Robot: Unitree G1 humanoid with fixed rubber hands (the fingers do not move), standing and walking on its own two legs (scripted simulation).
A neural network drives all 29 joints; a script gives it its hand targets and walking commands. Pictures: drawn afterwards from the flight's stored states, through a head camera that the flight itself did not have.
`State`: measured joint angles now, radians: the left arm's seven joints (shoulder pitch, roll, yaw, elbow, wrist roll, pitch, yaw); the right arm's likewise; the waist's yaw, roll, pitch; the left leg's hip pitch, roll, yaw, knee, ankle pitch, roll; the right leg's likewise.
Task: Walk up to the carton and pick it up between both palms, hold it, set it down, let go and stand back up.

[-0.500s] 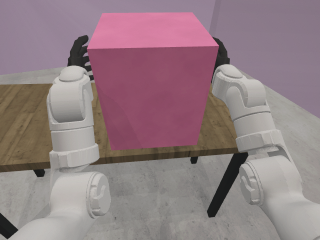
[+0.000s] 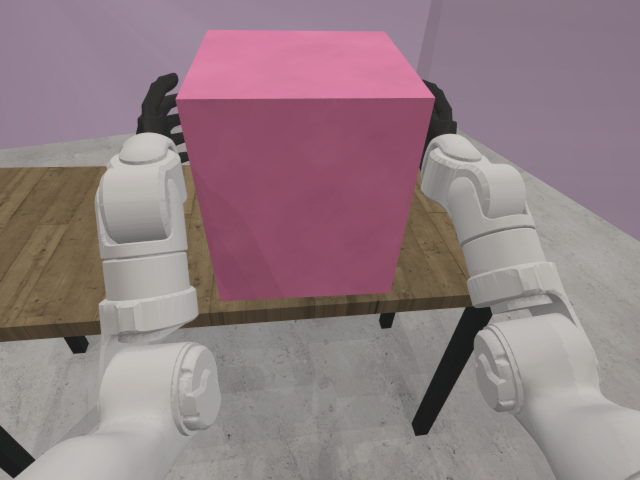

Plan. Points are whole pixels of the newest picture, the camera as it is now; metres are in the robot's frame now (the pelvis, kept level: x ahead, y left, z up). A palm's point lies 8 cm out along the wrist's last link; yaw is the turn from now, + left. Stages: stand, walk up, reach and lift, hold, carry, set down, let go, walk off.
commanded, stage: hold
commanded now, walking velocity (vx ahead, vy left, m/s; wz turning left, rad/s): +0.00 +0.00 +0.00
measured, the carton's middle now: (302, 166) +0.40 +0.00 +0.24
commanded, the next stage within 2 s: none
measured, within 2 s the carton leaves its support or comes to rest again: neither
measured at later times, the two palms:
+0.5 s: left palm (157, 145) +0.37 +0.16 +0.28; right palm (431, 145) +0.38 -0.14 +0.28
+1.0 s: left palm (158, 143) +0.37 +0.16 +0.28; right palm (432, 136) +0.38 -0.14 +0.29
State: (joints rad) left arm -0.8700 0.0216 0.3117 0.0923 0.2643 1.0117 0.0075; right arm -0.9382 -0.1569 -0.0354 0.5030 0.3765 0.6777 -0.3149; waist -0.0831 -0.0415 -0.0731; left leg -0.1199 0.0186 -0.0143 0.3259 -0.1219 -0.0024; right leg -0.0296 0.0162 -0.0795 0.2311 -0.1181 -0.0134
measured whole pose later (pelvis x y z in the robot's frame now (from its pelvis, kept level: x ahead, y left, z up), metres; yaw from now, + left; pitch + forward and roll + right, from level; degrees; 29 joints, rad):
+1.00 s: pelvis +0.01 +0.00 +0.00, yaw +0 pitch -4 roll -2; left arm -0.88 0.03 0.29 0.09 0.23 1.03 0.04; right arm -0.98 -0.20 -0.01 0.53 0.42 0.70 -0.32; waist -0.08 -0.04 -0.09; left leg -0.14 0.02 -0.01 0.34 -0.14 0.00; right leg -0.04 0.02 -0.08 0.22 -0.12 -0.01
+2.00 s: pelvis +0.00 +0.01 +0.00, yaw +0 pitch -4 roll -2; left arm -0.90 0.04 0.30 0.13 0.25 1.01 0.02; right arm -0.97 -0.17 -0.04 0.54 0.38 0.68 -0.31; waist -0.09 -0.03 -0.09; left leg -0.14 0.01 -0.01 0.35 -0.14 0.01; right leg -0.04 0.01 -0.08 0.22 -0.12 0.00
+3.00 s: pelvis +0.00 +0.00 +0.00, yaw +1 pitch -7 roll -1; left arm -0.91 -0.01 0.35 0.19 0.33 0.78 -0.02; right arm -0.91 -0.08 -0.12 0.59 0.17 0.44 -0.22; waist -0.08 -0.05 -0.01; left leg -0.07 0.00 -0.03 0.30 -0.12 0.00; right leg 0.03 0.00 -0.09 0.21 -0.12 -0.01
